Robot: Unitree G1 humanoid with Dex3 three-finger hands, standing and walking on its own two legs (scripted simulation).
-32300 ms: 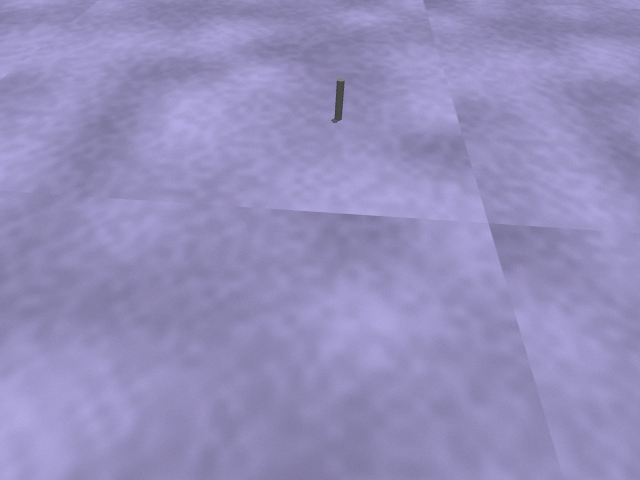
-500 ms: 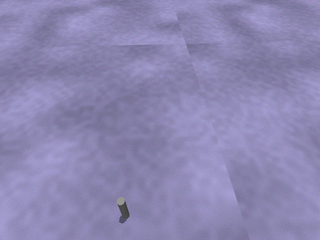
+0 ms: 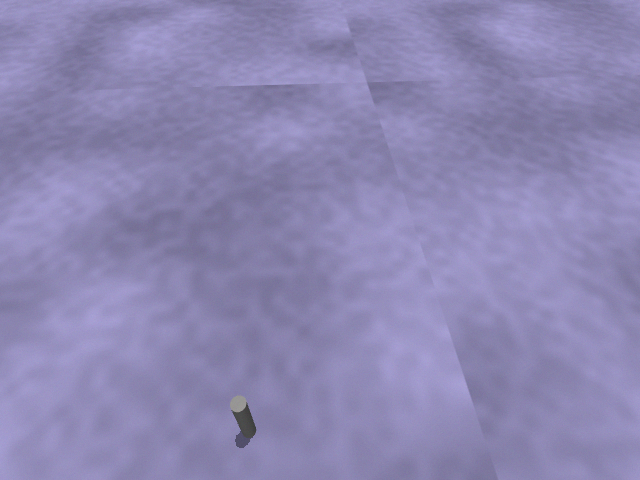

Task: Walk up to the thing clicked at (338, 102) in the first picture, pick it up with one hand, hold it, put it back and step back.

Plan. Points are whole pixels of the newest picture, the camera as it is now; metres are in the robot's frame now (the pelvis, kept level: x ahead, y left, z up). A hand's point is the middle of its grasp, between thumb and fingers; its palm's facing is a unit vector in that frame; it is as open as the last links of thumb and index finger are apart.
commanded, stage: stand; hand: left
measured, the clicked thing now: (244, 418) +0.39 +0.21 -0.67
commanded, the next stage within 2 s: step back in 0.34 s
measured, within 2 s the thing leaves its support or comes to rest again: neither
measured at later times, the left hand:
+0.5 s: hand out of the picture +0.08 +0.26 -0.16, palm faces +0.00 -0.93 -0.36, open 7.4 cm
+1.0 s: hand out of the picture +0.01 +0.32 -0.18, palm faces -0.11 -0.93 -0.35, open 7.4 cm
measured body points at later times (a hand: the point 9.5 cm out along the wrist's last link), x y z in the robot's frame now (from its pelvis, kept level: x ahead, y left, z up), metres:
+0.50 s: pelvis -0.02 +0.01 -0.01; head +0.02 +0.01 +0.44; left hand +0.08 +0.31 -0.14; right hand +0.07 -0.31 -0.14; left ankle -0.02 +0.13 -0.74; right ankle +0.01 -0.13 -0.75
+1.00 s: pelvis -0.11 +0.07 -0.02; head -0.03 +0.08 +0.42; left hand +0.02 +0.37 -0.16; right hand -0.05 -0.25 -0.13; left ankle -0.07 +0.14 -0.75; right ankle -0.16 -0.08 -0.70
